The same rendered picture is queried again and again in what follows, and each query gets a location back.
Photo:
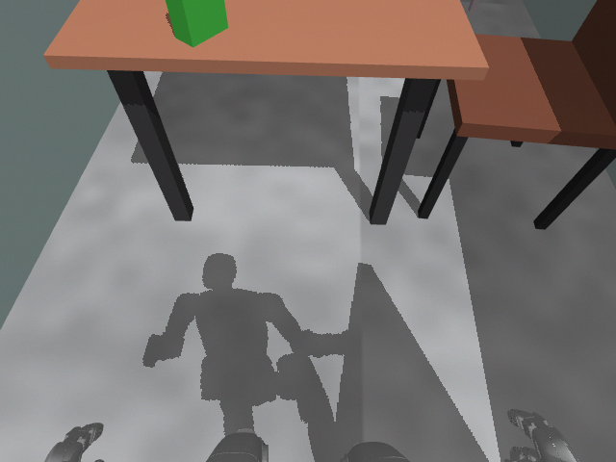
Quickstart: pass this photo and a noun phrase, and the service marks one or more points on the right robot hand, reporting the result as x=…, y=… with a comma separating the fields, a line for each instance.
x=550, y=444

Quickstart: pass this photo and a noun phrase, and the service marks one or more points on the left robot hand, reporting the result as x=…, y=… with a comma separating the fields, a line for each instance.
x=76, y=441

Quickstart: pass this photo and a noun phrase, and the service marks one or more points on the carton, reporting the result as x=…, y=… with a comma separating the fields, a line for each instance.
x=194, y=21

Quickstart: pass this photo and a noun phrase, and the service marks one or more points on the table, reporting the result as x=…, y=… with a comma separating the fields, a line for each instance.
x=419, y=40

